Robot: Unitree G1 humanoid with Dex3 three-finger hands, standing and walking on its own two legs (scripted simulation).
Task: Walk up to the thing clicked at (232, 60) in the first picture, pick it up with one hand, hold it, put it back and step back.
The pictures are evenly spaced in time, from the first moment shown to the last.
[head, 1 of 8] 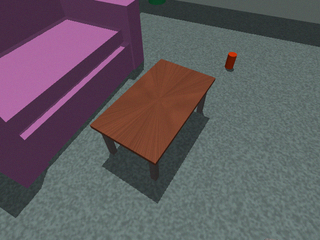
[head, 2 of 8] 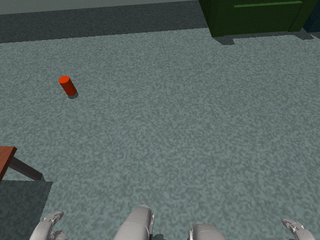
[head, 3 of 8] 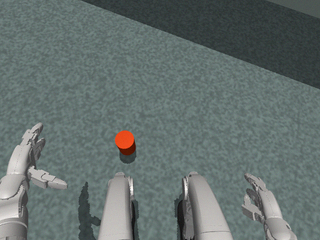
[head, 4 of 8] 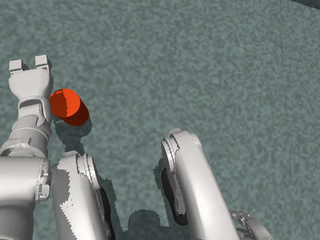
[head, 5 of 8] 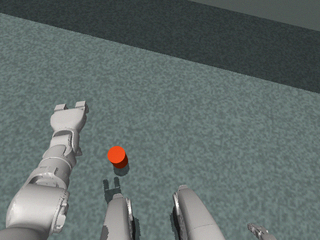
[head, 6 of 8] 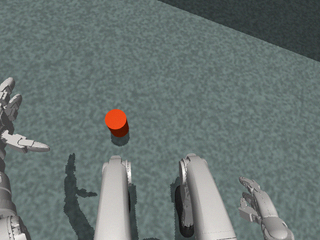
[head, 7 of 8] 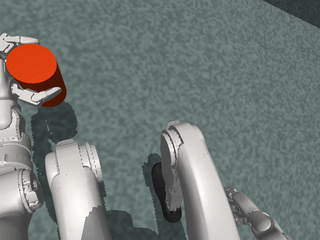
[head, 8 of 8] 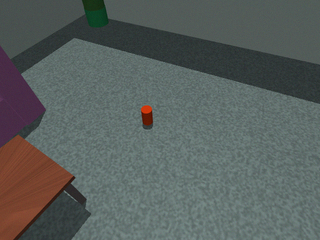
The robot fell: no
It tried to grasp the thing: yes
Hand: left
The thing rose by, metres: 0.68
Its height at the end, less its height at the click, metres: +0.00
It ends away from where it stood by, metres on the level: 0.01
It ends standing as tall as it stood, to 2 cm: yes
